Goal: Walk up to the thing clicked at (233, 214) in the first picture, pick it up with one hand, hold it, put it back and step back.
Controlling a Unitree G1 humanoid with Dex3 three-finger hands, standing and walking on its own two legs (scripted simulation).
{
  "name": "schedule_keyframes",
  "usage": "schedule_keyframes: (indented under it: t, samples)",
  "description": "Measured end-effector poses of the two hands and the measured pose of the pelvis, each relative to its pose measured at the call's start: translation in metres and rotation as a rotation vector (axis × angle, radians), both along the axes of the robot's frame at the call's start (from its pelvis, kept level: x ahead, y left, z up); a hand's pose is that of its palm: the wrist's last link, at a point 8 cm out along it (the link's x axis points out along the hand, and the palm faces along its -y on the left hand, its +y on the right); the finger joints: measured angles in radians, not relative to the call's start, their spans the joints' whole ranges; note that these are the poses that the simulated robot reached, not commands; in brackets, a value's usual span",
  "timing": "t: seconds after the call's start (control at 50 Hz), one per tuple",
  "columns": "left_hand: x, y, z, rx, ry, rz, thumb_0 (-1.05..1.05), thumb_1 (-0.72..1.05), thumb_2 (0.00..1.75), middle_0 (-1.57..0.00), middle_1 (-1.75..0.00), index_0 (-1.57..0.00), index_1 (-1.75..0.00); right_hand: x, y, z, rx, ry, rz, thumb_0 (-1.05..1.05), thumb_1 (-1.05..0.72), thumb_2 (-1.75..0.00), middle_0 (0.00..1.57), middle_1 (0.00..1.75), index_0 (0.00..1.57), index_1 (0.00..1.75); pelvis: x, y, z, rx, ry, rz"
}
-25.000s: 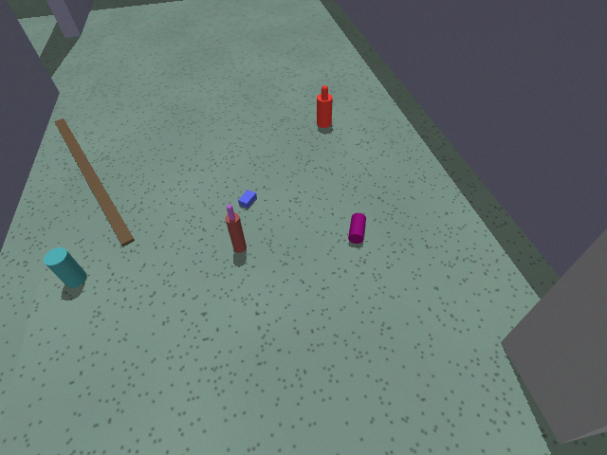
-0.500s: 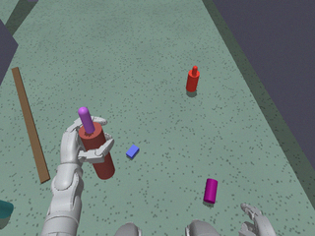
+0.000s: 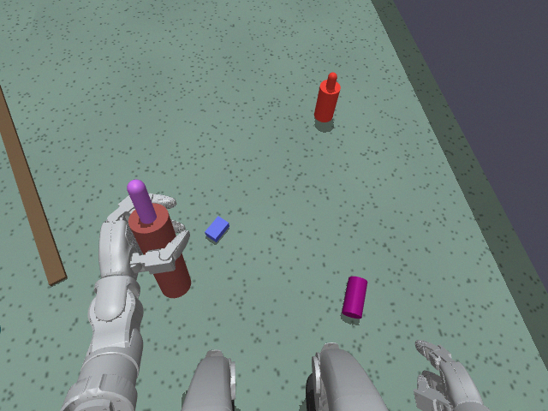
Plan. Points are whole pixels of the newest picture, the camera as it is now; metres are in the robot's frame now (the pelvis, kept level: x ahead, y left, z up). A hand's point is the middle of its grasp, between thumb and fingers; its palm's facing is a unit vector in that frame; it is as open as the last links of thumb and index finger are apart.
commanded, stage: crouch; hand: left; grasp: from the side
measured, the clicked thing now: (159, 243) +0.36 +0.18 -0.04
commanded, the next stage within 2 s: lower in 1.24 s
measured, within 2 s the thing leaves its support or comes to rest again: neither
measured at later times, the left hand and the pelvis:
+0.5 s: hand (180, 271) +0.38 +0.19 -0.27, palm faces +0.16 -0.98 -0.08, open 7.7 cm; pelvis -0.04 +0.01 -0.21, yaw -2 degrees
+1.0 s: hand (188, 281) +0.39 +0.20 -0.38, palm faces +0.15 -0.99 -0.06, open 7.7 cm; pelvis -0.07 +0.01 -0.32, yaw -3 degrees
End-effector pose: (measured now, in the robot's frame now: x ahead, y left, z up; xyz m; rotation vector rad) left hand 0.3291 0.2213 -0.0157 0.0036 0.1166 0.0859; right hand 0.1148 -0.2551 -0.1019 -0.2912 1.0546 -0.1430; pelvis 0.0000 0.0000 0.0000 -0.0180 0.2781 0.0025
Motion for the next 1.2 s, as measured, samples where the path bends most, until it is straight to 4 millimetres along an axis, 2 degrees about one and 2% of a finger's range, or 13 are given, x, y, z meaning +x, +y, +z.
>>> schedule_keyframes:
  t: [0.12,0.24,0.42,0.56,0.68,0.84,1.0,1.1,1.2]
  samples:
    - [0.006,0.008,-0.07,0.022,-0.039,0.008,0.03,0.02,0.97,-0.91,-0.99,-0.78,-1.0,-0.013,-0.008,-0.056,-0.038,0.059,0.029,0.01,-0.88,-0.9,0.2,0.3,0.21,0.3,-0.009,0.003,-0.057,-0.012,0.139,-0.002]
    - [0.02,0.017,-0.13,0.044,-0.08,0.045,0.03,0.03,0.97,-0.91,-0.99,-0.78,-1.0,-0.021,-0.004,-0.123,-0.032,0.124,0.043,0.01,-0.9,-0.9,0.2,0.3,0.21,0.3,-0.018,0.006,-0.116,-0.022,0.232,-0.01]
    - [0.026,0.026,-0.205,0.065,-0.044,0.094,0.03,0.02,0.97,-0.91,-0.99,-0.78,-1.0,-0.04,0.012,-0.205,0.038,0.21,0.052,0.01,-0.93,-0.91,0.2,0.3,0.21,0.3,-0.031,0.008,-0.179,-0.023,0.309,-0.014]
    - [0.019,0.021,-0.269,0.08,-0.022,0.064,0.03,0.02,0.98,-0.92,-0.99,-0.78,-1.0,-0.059,0.007,-0.253,0.032,0.248,0.064,0.01,-0.93,-0.91,0.2,0.3,0.21,0.3,-0.046,0.005,-0.228,-0.025,0.322,-0.019]
    - [0.018,0.022,-0.304,0.07,-0.043,0.087,0.03,0.02,0.98,-0.92,-0.99,-0.78,-1.0,-0.075,-0.005,-0.283,-0.001,0.272,0.061,0.0,-0.94,-0.91,0.2,0.3,0.21,0.3,-0.056,0.002,-0.264,-0.027,0.307,-0.023]
    - [0.031,0.027,-0.327,0.078,-0.067,0.092,0.03,0.01,0.99,-0.92,-1.0,-0.79,-1.0,-0.096,-0.015,-0.313,-0.024,0.292,0.036,0.0,-0.95,-0.91,0.2,0.3,0.21,0.3,-0.065,0.002,-0.298,-0.031,0.287,-0.028]
    - [0.031,0.028,-0.36,0.055,-0.036,0.064,0.03,0.01,1.0,-0.92,-1.0,-0.79,-1.0,-0.11,-0.015,-0.334,-0.034,0.317,0.032,0.0,-0.94,-0.91,0.2,0.3,0.21,0.3,-0.069,0.006,-0.324,-0.04,0.269,-0.038]
    - [0.026,0.029,-0.382,0.048,-0.025,0.049,0.03,0.01,1.0,-0.92,-1.0,-0.79,-1.0,-0.111,-0.012,-0.343,-0.046,0.333,0.048,0.0,-0.93,-0.91,0.2,0.3,0.21,0.3,-0.07,0.008,-0.336,-0.05,0.26,-0.041]
    - [0.025,0.03,-0.395,0.049,-0.029,0.045,0.03,0.01,1.0,-0.92,-1.0,-0.79,-1.0,-0.11,-0.009,-0.349,-0.058,0.345,0.07,0.0,-0.93,-0.91,0.2,0.3,0.21,0.3,-0.07,0.01,-0.344,-0.061,0.25,-0.041]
